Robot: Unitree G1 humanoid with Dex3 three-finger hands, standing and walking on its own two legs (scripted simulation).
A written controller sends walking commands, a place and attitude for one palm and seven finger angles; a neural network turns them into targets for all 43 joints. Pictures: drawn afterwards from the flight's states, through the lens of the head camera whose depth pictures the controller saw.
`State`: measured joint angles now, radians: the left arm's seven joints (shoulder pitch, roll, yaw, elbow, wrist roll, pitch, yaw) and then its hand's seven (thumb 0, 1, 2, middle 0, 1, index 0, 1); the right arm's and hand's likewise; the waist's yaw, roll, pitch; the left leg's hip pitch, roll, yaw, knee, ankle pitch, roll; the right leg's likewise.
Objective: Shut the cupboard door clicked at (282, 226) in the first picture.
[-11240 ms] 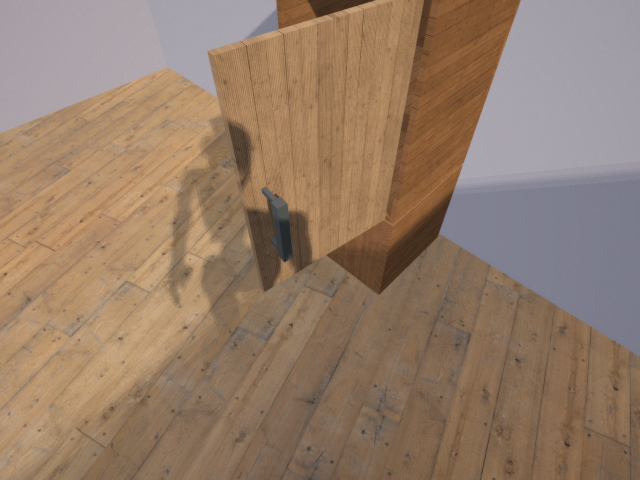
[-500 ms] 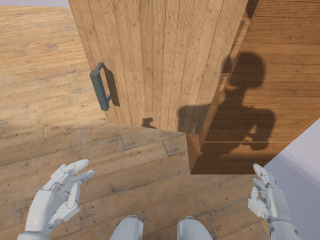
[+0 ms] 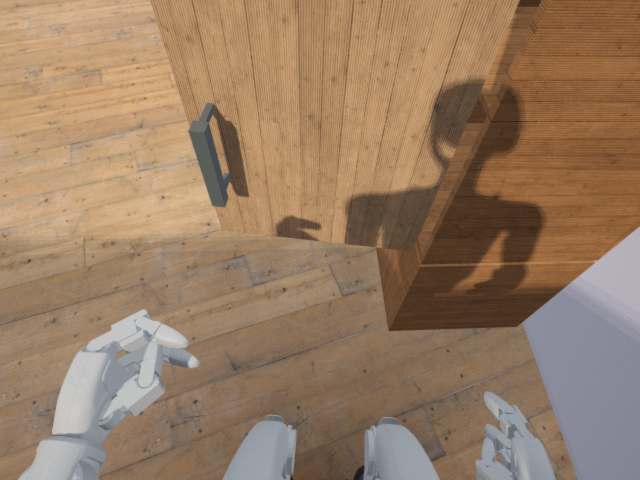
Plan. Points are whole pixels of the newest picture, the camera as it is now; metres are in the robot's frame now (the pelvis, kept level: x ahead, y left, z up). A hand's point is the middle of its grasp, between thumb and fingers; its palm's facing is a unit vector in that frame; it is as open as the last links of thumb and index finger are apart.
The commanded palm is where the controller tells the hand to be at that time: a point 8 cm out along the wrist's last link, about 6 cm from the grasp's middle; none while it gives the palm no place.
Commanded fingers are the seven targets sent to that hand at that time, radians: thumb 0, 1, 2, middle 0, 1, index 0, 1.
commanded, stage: raise the hand and make a fist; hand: left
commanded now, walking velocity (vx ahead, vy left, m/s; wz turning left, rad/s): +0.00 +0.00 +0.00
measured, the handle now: (214, 158) +0.57 +0.20 +0.02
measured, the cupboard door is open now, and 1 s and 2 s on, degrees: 81 81 81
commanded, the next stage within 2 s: bring the fist close to the handle in 1.02 s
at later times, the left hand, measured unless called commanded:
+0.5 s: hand (155, 371) +0.23 +0.19 +0.04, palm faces -0.06 -1.00 -0.02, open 3.1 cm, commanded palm +0.21 +0.25 +0.05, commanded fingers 0.00 0.90 0.90 -1.30 -1.50 -1.30 -1.50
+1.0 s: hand (180, 366) +0.24 +0.17 +0.04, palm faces -0.07 -1.00 -0.02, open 3.1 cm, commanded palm +0.21 +0.23 +0.05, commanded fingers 0.00 0.90 0.90 -1.30 -1.50 -1.30 -1.50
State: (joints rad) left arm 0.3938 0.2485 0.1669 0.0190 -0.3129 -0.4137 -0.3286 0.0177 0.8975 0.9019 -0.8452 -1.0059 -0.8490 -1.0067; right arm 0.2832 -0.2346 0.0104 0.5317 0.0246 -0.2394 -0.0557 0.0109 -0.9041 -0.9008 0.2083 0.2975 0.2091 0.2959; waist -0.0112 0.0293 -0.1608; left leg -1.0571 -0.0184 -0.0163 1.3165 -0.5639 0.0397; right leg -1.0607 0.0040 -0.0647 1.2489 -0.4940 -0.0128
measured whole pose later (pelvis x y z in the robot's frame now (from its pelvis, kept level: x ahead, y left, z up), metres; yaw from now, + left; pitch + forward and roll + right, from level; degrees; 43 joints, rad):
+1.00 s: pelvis +0.02 -0.01 +0.00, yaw +0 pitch +19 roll -2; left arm 0.39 0.26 0.15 -0.02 -0.31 -0.41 -0.32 0.02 0.90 0.90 -1.30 -1.50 -1.30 -1.50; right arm 0.24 -0.25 0.00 0.46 0.03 -0.15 -0.06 0.01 -0.91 -0.90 0.21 0.30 0.21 0.30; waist -0.01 0.03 -0.18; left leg -1.07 -0.01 -0.03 1.34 -0.60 0.02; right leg -1.08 0.01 -0.08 1.28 -0.53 -0.03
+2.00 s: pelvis +0.01 +0.00 -0.01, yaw -1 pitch +24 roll -2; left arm -0.52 0.34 0.26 0.80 -0.19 -0.44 -0.28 0.02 0.90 0.90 -1.30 -1.50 -1.30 -1.50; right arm 0.25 -0.27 0.02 0.60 0.01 -0.07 -0.04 0.00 -0.91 -0.90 0.21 0.30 0.21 0.30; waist -0.08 0.02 -0.16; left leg -1.18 -0.01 -0.01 1.33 -0.57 0.04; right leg -1.18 0.01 -0.06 1.27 -0.50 -0.01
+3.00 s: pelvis +0.00 -0.01 -0.02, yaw -2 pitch +27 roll -4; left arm -0.84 0.50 0.35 1.13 -0.14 -0.47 -0.40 0.02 0.90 0.90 -1.30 -1.50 -1.33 -1.50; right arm 0.27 -0.28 0.04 0.60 0.01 0.01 -0.02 0.00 -0.91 -0.90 0.21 0.30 0.21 0.30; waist -0.15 0.03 -0.15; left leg -1.28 0.00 -0.03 1.39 -0.58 0.03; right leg -1.28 0.03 -0.08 1.31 -0.50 -0.02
